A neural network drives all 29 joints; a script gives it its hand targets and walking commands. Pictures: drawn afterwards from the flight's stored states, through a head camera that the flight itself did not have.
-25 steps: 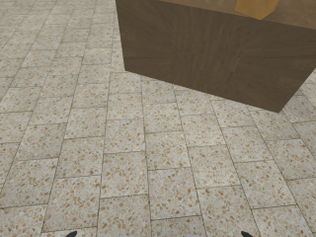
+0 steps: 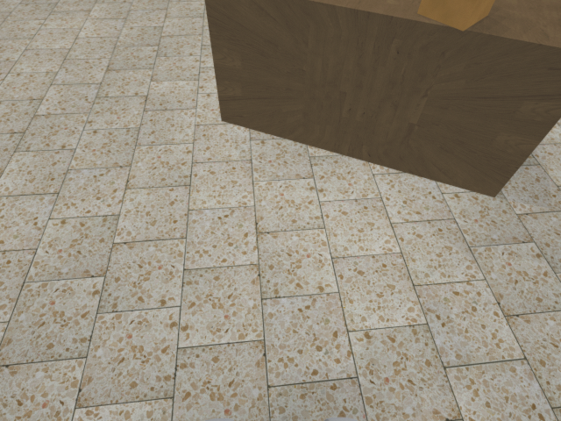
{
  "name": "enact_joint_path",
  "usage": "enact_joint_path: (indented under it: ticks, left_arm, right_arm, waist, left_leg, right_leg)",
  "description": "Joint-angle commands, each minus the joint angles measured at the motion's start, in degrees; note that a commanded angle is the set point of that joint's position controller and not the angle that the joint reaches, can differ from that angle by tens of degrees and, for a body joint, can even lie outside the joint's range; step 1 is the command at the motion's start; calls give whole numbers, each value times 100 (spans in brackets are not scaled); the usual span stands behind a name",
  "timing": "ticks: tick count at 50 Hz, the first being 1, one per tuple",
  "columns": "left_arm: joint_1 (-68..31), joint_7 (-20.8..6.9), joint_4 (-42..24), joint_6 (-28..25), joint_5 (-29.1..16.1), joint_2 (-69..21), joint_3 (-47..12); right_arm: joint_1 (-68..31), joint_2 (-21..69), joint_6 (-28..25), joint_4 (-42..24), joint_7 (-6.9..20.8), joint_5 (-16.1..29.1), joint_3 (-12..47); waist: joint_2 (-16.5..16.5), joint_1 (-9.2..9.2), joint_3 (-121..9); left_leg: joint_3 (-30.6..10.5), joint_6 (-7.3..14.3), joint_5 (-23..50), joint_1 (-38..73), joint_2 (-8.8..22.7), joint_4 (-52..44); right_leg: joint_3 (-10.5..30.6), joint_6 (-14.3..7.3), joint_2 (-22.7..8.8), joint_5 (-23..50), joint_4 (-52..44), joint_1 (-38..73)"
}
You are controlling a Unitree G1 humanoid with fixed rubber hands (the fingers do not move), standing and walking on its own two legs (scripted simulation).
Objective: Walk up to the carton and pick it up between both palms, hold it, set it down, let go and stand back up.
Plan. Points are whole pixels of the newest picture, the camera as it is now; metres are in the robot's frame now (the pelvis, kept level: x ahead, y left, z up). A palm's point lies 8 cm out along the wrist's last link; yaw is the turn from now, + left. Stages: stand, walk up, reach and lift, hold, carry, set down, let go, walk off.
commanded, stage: stand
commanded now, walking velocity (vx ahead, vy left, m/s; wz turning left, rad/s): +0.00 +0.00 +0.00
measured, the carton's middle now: out of the picture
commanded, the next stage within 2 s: walk up in 0.56 s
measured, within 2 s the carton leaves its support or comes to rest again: neither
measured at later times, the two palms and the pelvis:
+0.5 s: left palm out of the picture +0.02 +0.25 -0.13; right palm out of the picture +0.02 -0.26 -0.12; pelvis -0.03 +0.00 +0.01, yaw +0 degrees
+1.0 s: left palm out of the picture +0.04 +0.25 -0.11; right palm out of the picture +0.02 -0.34 -0.11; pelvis -0.03 -0.05 +0.01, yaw -3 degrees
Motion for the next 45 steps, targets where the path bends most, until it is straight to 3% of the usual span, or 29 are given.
enact_joint_path:
  ticks: [1, 37, 38, 39, 40, 41, 42, 43, 45]
  left_arm:
    - [-272, 141, -199, -265, -26, 1496, 268]
    - [-279, 60, 142, -291, -36, 1457, 152]
    - [-105, -209, -466, -239, 193, 1970, 504]
    - [-686, -290, -603, -180, 222, 1879, 496]
    - [-1013, -331, -810, -122, 302, 1765, 513]
    - [-886, -348, -759, -96, 294, 1902, 556]
    - [-637, -390, -662, -98, 224, 1986, 601]
    - [-363, -446, -587, -90, 184, 2008, 649]
    - [-3, -585, -563, -29, 153, 1977, 700]
  right_arm:
    - [-195, -1434, -245, -150, -108, -79, -366]
    - [-178, -1348, -263, 81, -23, -87, -290]
    - [349, -2172, -428, -194, 21, -207, -701]
    - [683, -2507, -485, -24, 6, -267, -855]
    - [667, -2671, -533, -97, -25, -288, -975]
    - [292, -2621, -575, -228, -44, -243, -964]
    - [22, -2561, -602, -294, -42, -204, -928]
    - [-197, -2491, -622, -334, -31, -197, -893]
    - [-521, -2472, -625, -429, 22, -260, -888]
  waist:
    - [13, 15, -817]
    - [45, 0, -898]
    - [-210, -239, -1488]
    - [308, -515, -886]
    - [890, -613, -375]
    - [515, -423, -102]
    - [452, -216, 15]
    - [550, -40, 37]
    - [968, 138, 23]
  left_leg:
    - [-589, 391, 2389, 719, 591, -904]
    - [-728, 281, 1066, 749, 695, -1803]
    - [-1054, 735, -1396, 1781, 934, -1714]
    - [-2040, 1105, -2807, 2414, 1587, -2384]
    - [-2862, 1424, -3180, 2186, 2524, -3058]
    - [-2809, 1472, -2730, 1726, 2731, -3060]
    - [-2487, 1391, -2392, 1350, 2615, -3034]
    - [-2129, 1319, -2152, 1138, 2423, -3000]
    - [-1435, 1177, -1853, 723, 2074, -2919]
  right_leg:
    - [693, -464, -608, 2522, -804, 781]
    - [767, -311, -621, 1182, -1681, 849]
    - [884, -454, -293, -1081, -995, -155]
    - [501, -239, -61, -1241, 31, -1891]
    - [345, -102, -263, -650, 1360, -2725]
    - [574, -17, -511, -466, 1748, -2770]
    - [671, 6, -636, -298, 1896, -2538]
    - [653, 29, -713, -193, 1973, -2252]
    - [324, 60, -692, -162, 1675, -1507]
